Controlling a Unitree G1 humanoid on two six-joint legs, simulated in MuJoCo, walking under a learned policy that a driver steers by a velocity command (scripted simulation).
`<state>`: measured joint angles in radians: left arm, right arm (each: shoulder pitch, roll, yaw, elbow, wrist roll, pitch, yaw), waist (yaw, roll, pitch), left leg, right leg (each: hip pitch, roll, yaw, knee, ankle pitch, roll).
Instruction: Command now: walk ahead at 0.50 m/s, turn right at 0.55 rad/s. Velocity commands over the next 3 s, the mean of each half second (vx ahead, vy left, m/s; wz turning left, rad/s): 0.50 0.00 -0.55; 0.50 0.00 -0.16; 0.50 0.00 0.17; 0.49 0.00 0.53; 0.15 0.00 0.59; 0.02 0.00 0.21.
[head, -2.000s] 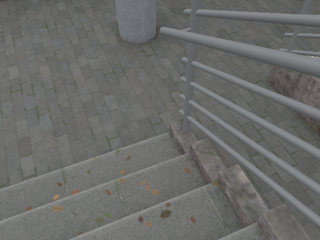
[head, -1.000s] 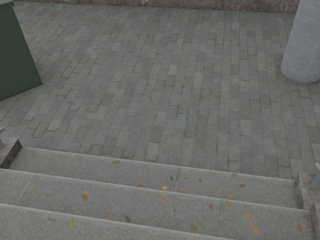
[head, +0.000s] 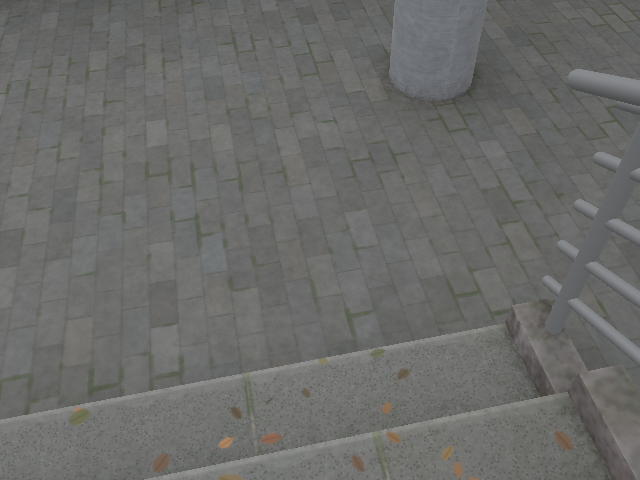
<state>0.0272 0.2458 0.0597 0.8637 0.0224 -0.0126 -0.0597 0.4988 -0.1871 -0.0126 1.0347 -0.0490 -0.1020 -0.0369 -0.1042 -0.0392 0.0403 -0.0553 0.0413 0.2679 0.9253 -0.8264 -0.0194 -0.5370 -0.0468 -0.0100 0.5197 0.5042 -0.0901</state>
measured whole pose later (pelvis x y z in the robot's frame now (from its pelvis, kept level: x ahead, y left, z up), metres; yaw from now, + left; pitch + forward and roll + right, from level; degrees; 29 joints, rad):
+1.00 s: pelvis +0.53 -0.01 -0.25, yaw -21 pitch +0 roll +0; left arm 0.17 0.22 0.04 0.92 0.05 0.01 0.00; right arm 0.53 -0.18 -0.02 1.01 -0.01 -0.08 0.00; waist -0.01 -0.04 0.02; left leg -0.22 -0.07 -0.01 0.54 -0.31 0.07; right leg -0.76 -0.02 0.02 1.07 -0.05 -0.04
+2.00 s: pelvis +1.02 -0.20 -0.46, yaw +3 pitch +0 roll +1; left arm -0.01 0.24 0.06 0.82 0.04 -0.07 -0.03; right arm 0.49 -0.22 -0.04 0.97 -0.02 -0.07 -0.03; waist -0.13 -0.03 0.00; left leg -0.10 -0.18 -0.22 0.79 -0.66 0.10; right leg -0.62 -0.04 0.11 0.60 0.34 0.00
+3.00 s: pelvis +1.20 -0.21 -0.58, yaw +23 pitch +0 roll +0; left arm 0.29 0.26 0.02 0.72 0.01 0.06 -0.05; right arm 0.16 -0.20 -0.01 0.70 -0.01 0.04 0.01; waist 0.03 -0.01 0.02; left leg -0.28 0.01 0.05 0.61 -0.33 0.02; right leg -0.33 0.00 -0.06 0.66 -0.32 0.01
